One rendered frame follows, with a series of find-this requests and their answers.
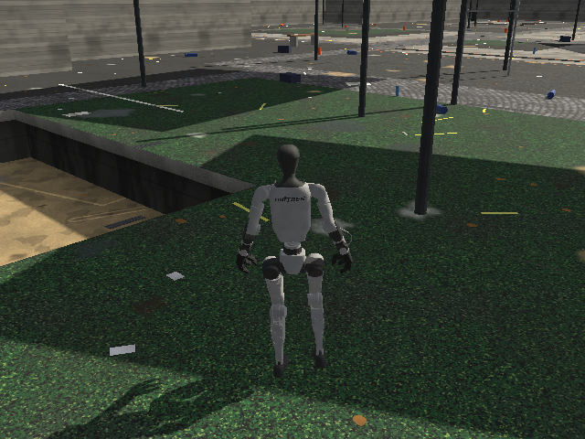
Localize robot left hand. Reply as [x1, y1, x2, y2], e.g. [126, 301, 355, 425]
[236, 253, 257, 273]

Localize robot right hand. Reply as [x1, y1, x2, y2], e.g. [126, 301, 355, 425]
[332, 251, 353, 273]

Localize left robot thigh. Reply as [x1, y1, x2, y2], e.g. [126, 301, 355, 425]
[262, 256, 287, 321]

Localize robot right forearm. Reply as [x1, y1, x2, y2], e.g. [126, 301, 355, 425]
[328, 219, 349, 255]

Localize robot torso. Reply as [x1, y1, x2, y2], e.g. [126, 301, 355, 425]
[269, 180, 312, 274]

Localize robot left forearm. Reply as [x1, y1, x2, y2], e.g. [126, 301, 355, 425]
[239, 222, 256, 256]

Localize left robot upper arm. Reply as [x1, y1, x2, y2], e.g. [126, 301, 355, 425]
[246, 185, 271, 236]

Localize right robot upper arm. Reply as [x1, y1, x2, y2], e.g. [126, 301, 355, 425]
[308, 183, 337, 233]

